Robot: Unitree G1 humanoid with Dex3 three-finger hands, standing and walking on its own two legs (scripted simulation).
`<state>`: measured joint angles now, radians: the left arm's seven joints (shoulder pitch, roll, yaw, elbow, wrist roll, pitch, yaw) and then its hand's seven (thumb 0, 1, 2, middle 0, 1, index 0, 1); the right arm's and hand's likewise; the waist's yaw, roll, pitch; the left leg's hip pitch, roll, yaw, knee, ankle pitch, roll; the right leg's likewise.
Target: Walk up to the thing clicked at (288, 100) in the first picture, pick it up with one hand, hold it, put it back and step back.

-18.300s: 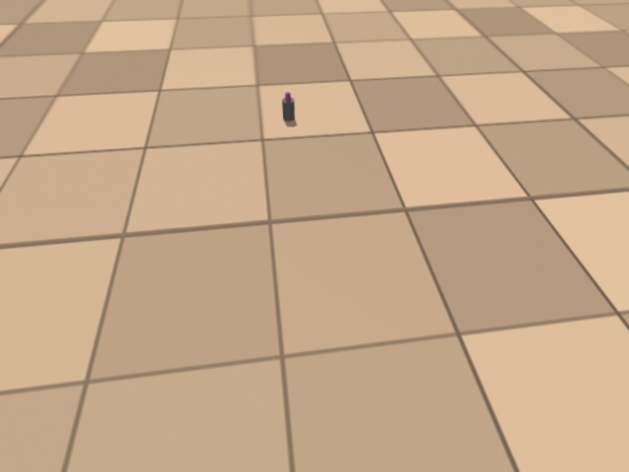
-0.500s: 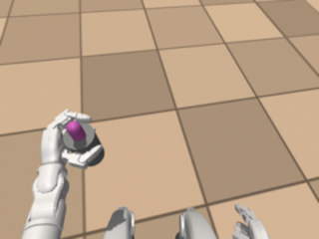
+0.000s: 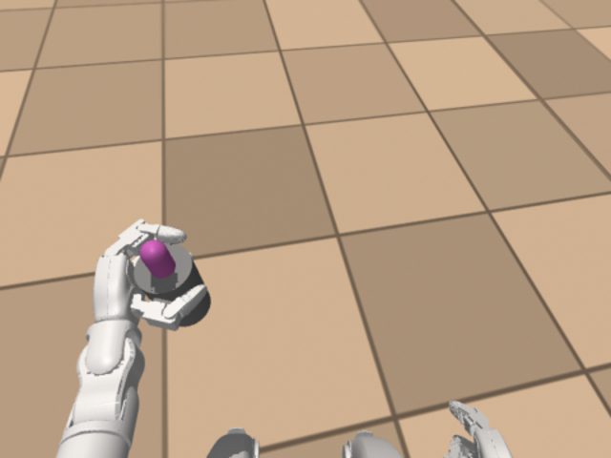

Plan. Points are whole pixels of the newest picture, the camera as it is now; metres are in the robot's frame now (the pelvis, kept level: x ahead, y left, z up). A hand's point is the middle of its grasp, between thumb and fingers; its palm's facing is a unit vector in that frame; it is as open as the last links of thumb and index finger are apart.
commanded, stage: lift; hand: left
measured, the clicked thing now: (171, 279) +0.34 +0.18 +0.02
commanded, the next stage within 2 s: hold in 0.24 s
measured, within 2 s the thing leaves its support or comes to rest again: neither
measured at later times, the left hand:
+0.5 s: hand (170, 266) +0.34 +0.17 +0.05, palm faces +0.13 -0.99 -0.01, open 9.6 cm
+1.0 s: hand (171, 262) +0.34 +0.17 +0.07, palm faces +0.13 -0.99 -0.01, open 9.6 cm
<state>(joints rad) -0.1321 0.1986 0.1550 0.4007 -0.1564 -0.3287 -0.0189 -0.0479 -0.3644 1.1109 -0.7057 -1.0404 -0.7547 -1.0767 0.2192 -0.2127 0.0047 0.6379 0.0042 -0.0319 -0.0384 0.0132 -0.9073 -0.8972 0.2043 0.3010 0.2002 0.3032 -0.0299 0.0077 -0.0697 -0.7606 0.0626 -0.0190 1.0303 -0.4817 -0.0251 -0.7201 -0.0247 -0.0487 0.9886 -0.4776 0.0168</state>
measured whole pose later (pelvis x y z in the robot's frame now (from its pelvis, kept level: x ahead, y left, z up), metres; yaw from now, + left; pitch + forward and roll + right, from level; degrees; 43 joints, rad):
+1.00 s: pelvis +0.01 +0.00 +0.03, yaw +0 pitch +6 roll -1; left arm -0.14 0.17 0.14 0.44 -0.15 -0.34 -0.01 -0.05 -0.34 1.08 -0.70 -1.03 -0.75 -1.06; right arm 0.22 -0.21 0.00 0.66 0.00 -0.01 -0.03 0.01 -0.92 -0.90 0.20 0.30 0.20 0.30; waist -0.02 0.01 -0.02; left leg -0.54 0.06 0.00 0.84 -0.41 -0.03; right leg -0.51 -0.03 -0.04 0.81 -0.41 0.01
